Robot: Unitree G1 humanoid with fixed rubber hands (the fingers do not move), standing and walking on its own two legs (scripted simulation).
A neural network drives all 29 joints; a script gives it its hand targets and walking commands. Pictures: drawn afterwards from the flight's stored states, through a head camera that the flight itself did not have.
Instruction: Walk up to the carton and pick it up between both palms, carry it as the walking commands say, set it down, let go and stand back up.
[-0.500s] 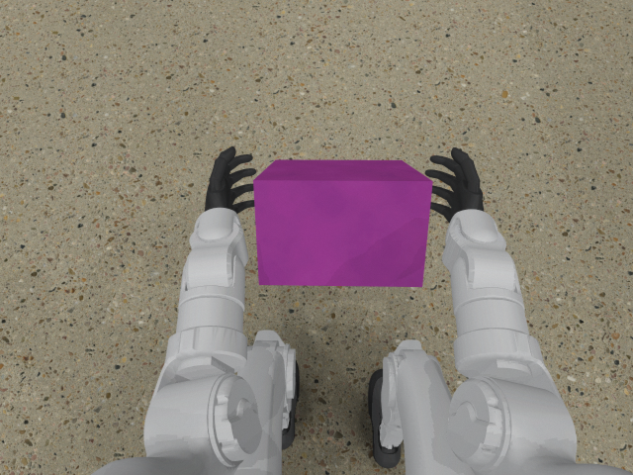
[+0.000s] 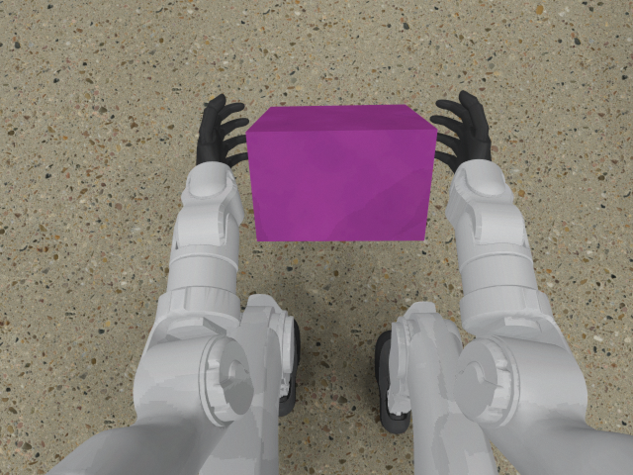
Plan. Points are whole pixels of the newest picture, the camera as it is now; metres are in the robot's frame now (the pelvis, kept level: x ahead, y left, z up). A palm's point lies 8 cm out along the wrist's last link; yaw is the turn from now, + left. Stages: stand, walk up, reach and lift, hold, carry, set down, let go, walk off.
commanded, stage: set down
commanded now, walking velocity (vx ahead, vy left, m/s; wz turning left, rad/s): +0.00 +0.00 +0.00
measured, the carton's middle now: (338, 165) +0.50 +0.02 -0.19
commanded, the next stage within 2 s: none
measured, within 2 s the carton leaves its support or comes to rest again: neither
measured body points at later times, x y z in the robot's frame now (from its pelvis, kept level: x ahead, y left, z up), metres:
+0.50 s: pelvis -0.01 +0.00 -0.06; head +0.31 +0.01 +0.26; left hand +0.49 +0.17 -0.19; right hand +0.50 -0.13 -0.18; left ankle +0.12 +0.12 -0.46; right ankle +0.09 -0.12 -0.46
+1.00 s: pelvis -0.01 +0.00 -0.11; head +0.34 +0.01 +0.18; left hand +0.52 +0.18 -0.26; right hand +0.52 -0.13 -0.27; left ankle +0.12 +0.12 -0.46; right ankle +0.09 -0.12 -0.46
